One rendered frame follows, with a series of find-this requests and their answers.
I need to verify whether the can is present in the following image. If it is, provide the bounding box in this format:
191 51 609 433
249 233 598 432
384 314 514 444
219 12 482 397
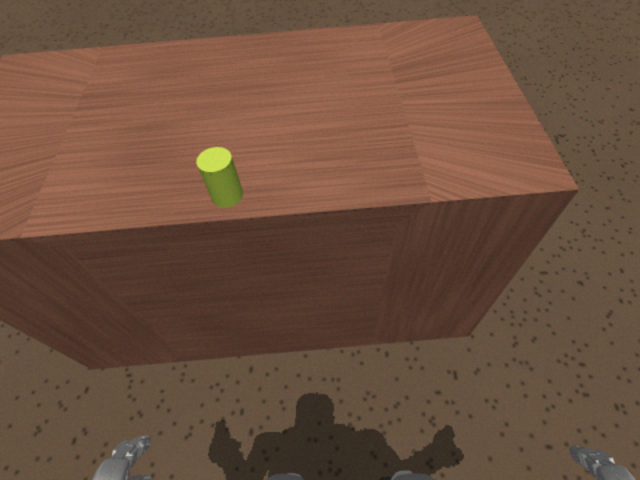
196 147 243 207

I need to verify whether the left robot hand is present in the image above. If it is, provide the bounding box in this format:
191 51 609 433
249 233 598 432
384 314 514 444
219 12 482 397
92 435 153 480

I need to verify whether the right robot hand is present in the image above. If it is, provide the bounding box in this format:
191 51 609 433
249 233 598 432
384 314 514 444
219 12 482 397
569 446 636 480

